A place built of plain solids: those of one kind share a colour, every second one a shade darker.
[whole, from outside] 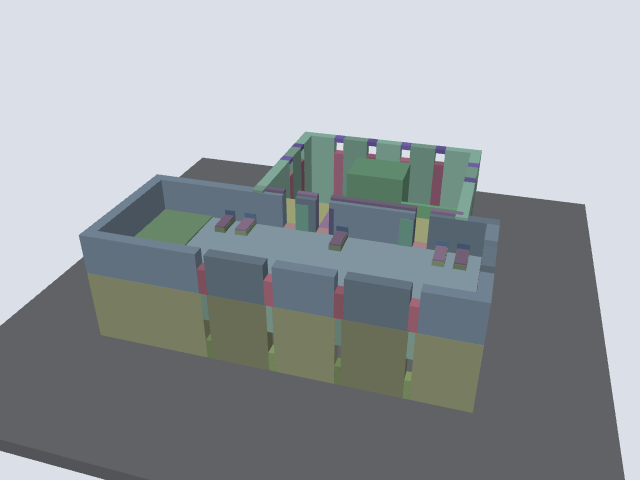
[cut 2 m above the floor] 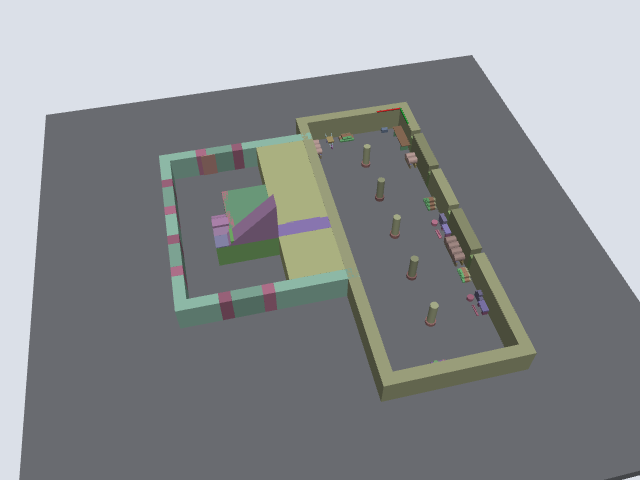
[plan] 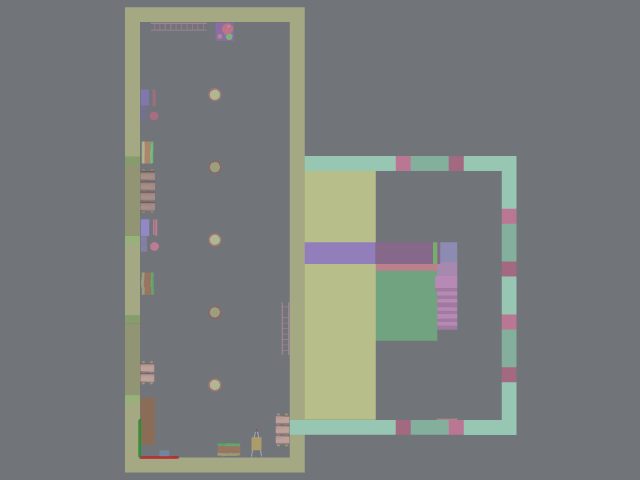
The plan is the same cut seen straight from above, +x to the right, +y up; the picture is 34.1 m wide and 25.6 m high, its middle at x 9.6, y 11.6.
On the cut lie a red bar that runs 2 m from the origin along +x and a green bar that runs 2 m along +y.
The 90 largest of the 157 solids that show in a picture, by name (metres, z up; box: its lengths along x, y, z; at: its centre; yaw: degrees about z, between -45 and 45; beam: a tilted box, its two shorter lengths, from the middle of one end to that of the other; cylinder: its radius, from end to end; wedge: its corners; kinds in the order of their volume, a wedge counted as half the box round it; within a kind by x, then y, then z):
{
 "wall_undercroft_1": {"box": [0.8, 3.72, 5.3], "at": [-0.4, 1.06, 2.35]},
 "wall_undercroft_2": {"box": [0.8, 3.84, 5.3], "at": [-0.4, 5.24, 2.35]},
 "wall_undercroft_3": {"box": [0.8, 3.84, 5.3], "at": [-0.4, 9.49, 2.35]},
 "wall_undercroft_4": {"box": [0.8, 3.84, 5.3], "at": [-0.4, 13.73, 2.35]},
 "wall_undercroft_5": {"box": [0.8, 7.97, 5.3], "at": [-0.4, 20.04, 2.35]},
 "wall_undercroft_6": {"box": [9.59, 0.8, 5.3], "at": [4.0, -0.4, 2.35]},
 "wall_undercroft_7": {"box": [9.59, 0.8, 5.3], "at": [4.0, 23.62, 2.35]},
 "wall_undercroft_8": {"box": [0.8, 24.82, 5.3], "at": [8.39, 11.61, 2.35]},
 "floor_gallery_1": {"box": [3.78, 8.41, 5.61], "at": [10.68, 6.21, 2.5]},
 "floor_gallery_2": {"box": [3.78, 3.8, 5.61], "at": [10.68, 13.38, 2.5]},
 "wall_vestibule_1": {"box": [0.8, 0.8, 8.31], "at": [8.39, 1.61, 3.85]},
 "wall_vestibule_2": {"box": [0.8, 0.8, 8.31], "at": [8.39, 15.68, 3.85]},
 "wall_vestibule_3": {"box": [5.65, 0.8, 8.31], "at": [10.81, 1.61, 3.85]},
 "wall_vestibule_4": {"box": [5.65, 0.8, 8.31], "at": [10.81, 15.68, 3.85]},
 "wall_vestibule_5": {"box": [2.03, 0.8, 8.31], "at": [15.45, 1.61, 3.85]},
 "wall_vestibule_6": {"box": [2.03, 0.8, 8.31], "at": [15.45, 15.68, 3.85]},
 "wall_vestibule_7": {"box": [2.82, 0.8, 8.31], "at": [18.68, 1.61, 3.85]},
 "wall_vestibule_8": {"box": [2.82, 0.8, 8.31], "at": [18.68, 15.68, 3.85]},
 "wall_vestibule_9": {"box": [0.8, 2.81, 8.31], "at": [19.69, 2.61, 3.85]},
 "wall_vestibule_10": {"box": [0.8, 2.02, 8.31], "at": [19.69, 5.82, 3.85]},
 "wall_vestibule_11": {"box": [0.8, 2.02, 8.31], "at": [19.69, 8.64, 3.85]},
 "wall_vestibule_12": {"box": [0.8, 2.02, 8.31], "at": [19.69, 11.46, 3.85]},
 "wall_vestibule_13": {"box": [0.8, 2.81, 8.31], "at": [19.69, 14.67, 3.85]},
 "wall_dorter_1": {"box": [0.8, 3.65, 2.8], "at": [-0.4, 1.02, 6.41]},
 "wall_dorter_2": {"box": [0.8, 3.69, 2.8], "at": [-0.4, 5.24, 6.41]},
 "wall_dorter_3": {"box": [0.8, 3.69, 2.8], "at": [-0.4, 9.49, 6.41]},
 "wall_dorter_4": {"box": [0.8, 3.69, 2.8], "at": [-0.4, 13.73, 6.41]},
 "wall_dorter_5": {"box": [0.8, 7.89, 2.8], "at": [-0.4, 20.07, 6.41]},
 "wall_dorter_6": {"box": [2.95, 0.8, 2.8], "at": [0.67, -0.4, 6.41]},
 "wall_dorter_7": {"box": [2.29, 0.8, 2.8], "at": [4.0, -0.4, 6.41]},
 "wall_dorter_8": {"box": [9.59, 0.8, 2.8], "at": [4.0, 23.62, 6.41]},
 "wall_dorter_9": {"box": [2.95, 0.8, 2.8], "at": [7.32, -0.4, 6.41]},
 "wall_dorter_10": {"box": [0.8, 4.44, 2.8], "at": [8.39, 1.42, 6.41]},
 "wall_dorter_11": {"box": [0.8, 5.88, 2.8], "at": [8.39, 7.53, 6.41]},
 "wall_dorter_12": {"box": [0.8, 1.48, 2.8], "at": [8.39, 12.16, 6.41]},
 "wall_dorter_13": {"box": [0.8, 10.17, 2.8], "at": [8.39, 18.94, 6.41]},
 "wall_core_1": {"box": [3.28, 4.19, 8.06], "at": [14.21, 8.32, 3.98]},
 "floor_dorter_1": {"box": [7.99, 23.22, 0.4], "at": [4.0, 11.61, 5.11]},
 "wall_vestibule_under_light_1": {"box": [0.8, 0.8, 6.96], "at": [14.04, 1.61, 3.18]},
 "wall_vestibule_under_light_2": {"box": [0.8, 0.8, 6.96], "at": [14.04, 15.68, 3.18]},
 "wall_vestibule_under_light_3": {"box": [0.8, 0.8, 6.96], "at": [16.87, 1.61, 3.18]},
 "wall_vestibule_under_light_4": {"box": [0.8, 0.8, 6.96], "at": [16.87, 15.68, 3.18]},
 "wall_vestibule_under_light_5": {"box": [0.8, 0.8, 6.96], "at": [19.69, 4.41, 3.18]},
 "wall_vestibule_under_light_6": {"box": [0.8, 0.8, 6.96], "at": [19.69, 7.23, 3.18]},
 "wall_vestibule_under_light_7": {"box": [0.8, 0.8, 6.96], "at": [19.69, 10.05, 3.18]},
 "wall_vestibule_under_light_8": {"box": [0.8, 0.8, 6.96], "at": [19.69, 12.87, 3.18]},
 "wall_right_1": {"box": [3.28, 0.45, 6.11], "at": [14.21, 10.19, 4.96]},
 "wall_right_2": {"box": [0.45, 4.19, 8.31], "at": [15.63, 8.32, 3.85]},
 "mass_under_upper_1": {"box": [8.13, 1.06, 2.2], "at": [12.85, 10.95, 0.8]},
 "wall_wallhead_1": {"box": [0.45, 2.09, 3.0], "at": [8.56, 2.6, 6.51]},
 "wall_wallhead_2": {"box": [0.45, 5.88, 3.0], "at": [8.56, 7.53, 6.51]},
 "wall_wallhead_3": {"box": [0.45, 1.48, 3.0], "at": [8.56, 12.16, 6.51]},
 "wall_wallhead_4": {"box": [0.45, 1.87, 3.0], "at": [8.56, 14.79, 6.51]},
 "mass_under_head_1": {"box": [3.77, 1.17, 3.11], "at": [10.67, 10.9, 3.46]},
 "fill_under_steps_1": {"wedge": [[12.55, 10.31, 1.9], [12.55, 10.31, 5.08], [12.55, 11.48, 1.9], [12.55, 11.48, 5.08], [16.06, 10.31, 1.9], [16.06, 10.31, 1.96], [16.06, 11.48, 1.9], [16.06, 11.48, 1.96]]},
 "pier_undercroft_1": {"cylinder": 0.27, "from": [4.0, 3.87, 0.27], "to": [4.0, 3.87, 3.17]},
 "pier_undercroft_2": {"cylinder": 0.27, "from": [4.0, 7.74, 0.28], "to": [4.0, 7.74, 3.17]},
 "pier_undercroft_3": {"cylinder": 0.27, "from": [4.0, 11.61, 0.29], "to": [4.0, 11.61, 3.17]},
 "pier_undercroft_4": {"cylinder": 0.27, "from": [4.0, 15.48, 0.24], "to": [4.0, 15.48, 3.17]},
 "pier_undercroft_5": {"cylinder": 0.27, "from": [4.0, 19.35, 0.25], "to": [4.0, 19.35, 3.17]},
 "floor_dais_1": {"box": [7.99, 3.87, 0.1], "at": [4.0, 21.29, 5.36]},
 "wall_dorter_under_light_1": {"box": [0.8, 0.55, 1.75], "at": [-0.4, 3.12, 5.88]},
 "wall_dorter_under_light_2": {"box": [0.8, 0.55, 1.75], "at": [-0.4, 7.37, 5.88]},
 "wall_dorter_under_light_3": {"box": [0.8, 0.55, 1.75], "at": [-0.4, 11.61, 5.88]},
 "wall_dorter_under_light_4": {"box": [0.8, 0.55, 1.75], "at": [-0.4, 15.85, 5.88]},
 "bed_frame_dorter_1": {"box": [1.98, 0.84, 0.37], "at": [6.97, 9.49, 5.49]},
 "bed_frame_dorter_2": {"box": [1.95, 0.84, 0.36], "at": [6.98, 1.24, 5.49]},
 "bed_frame_dorter_3": {"box": [1.95, 0.79, 0.36], "at": [6.98, 2.63, 5.49]},
 "bed_frame_dorter_4": {"box": [1.9, 0.76, 0.35], "at": [7.01, 17.89, 5.49]},
 "bed_frame_dorter_5": {"box": [1.87, 0.88, 0.35], "at": [7.03, 16.32, 5.48]},
 "wall_undercroft_over_light_1": {"box": [0.8, 0.4, 1.93], "at": [-0.4, 3.12, 4.04]},
 "wall_undercroft_over_light_2": {"box": [0.8, 0.4, 1.93], "at": [-0.4, 7.37, 4.04]},
 "wall_undercroft_over_light_3": {"box": [0.8, 0.4, 1.93], "at": [-0.4, 11.61, 4.04]},
 "wall_undercroft_over_light_4": {"box": [0.8, 0.4, 1.93], "at": [-0.4, 15.85, 4.04]},
 "wall_undercroft_under_light_1": {"box": [0.8, 0.4, 1.75], "at": [-0.4, 3.12, 0.57]},
 "wall_undercroft_under_light_2": {"box": [0.8, 0.4, 1.75], "at": [-0.4, 7.37, 0.57]},
 "wall_undercroft_under_light_3": {"box": [0.8, 0.4, 1.75], "at": [-0.4, 11.61, 0.57]},
 "wall_undercroft_under_light_4": {"box": [0.8, 0.4, 1.75], "at": [-0.4, 15.85, 0.57]},
 "floor_head_the_stone_1": {"box": [3.16, 1.17, 0.3], "at": [10.37, 10.9, 5.16]},
 "floor_head_the_stone_2": {"box": [1.17, 0.75, 0.3], "at": [16.33, 10.04, 2.05]},
 "parapet_gallery_1": {"box": [0.3, 4.23, 1.01], "at": [12.42, 4.12, 5.81]},
 "threshold_wall_head_1": {"box": [0.8, 1.65, 0.3], "at": [8.39, 4.12, 5.16]},
 "threshold_wall_head_2": {"box": [0.8, 1.65, 0.3], "at": [8.39, 10.95, 5.16]},
 "threshold_wall_head_3": {"box": [0.8, 1.65, 0.3], "at": [8.39, 13.38, 5.16]},
 "wall_vestibule_over_light_1": {"box": [0.8, 0.8, 0.35], "at": [14.04, 1.61, 7.83]},
 "wall_vestibule_over_light_2": {"box": [0.8, 0.8, 0.35], "at": [14.04, 15.68, 7.83]},
 "wall_vestibule_over_light_3": {"box": [0.8, 0.8, 0.35], "at": [16.87, 1.61, 7.83]},
 "wall_vestibule_over_light_4": {"box": [0.8, 0.8, 0.35], "at": [16.87, 15.68, 7.83]},
 "jamb_wall_head_1": {"box": [0.8, 0.35, 2.05], "at": [8.39, 10.3, 6.33]},
 "floor_turn_1": {"box": [1.71, 1.06, 0.3], "at": [16.06, 10.95, 2.05]}
}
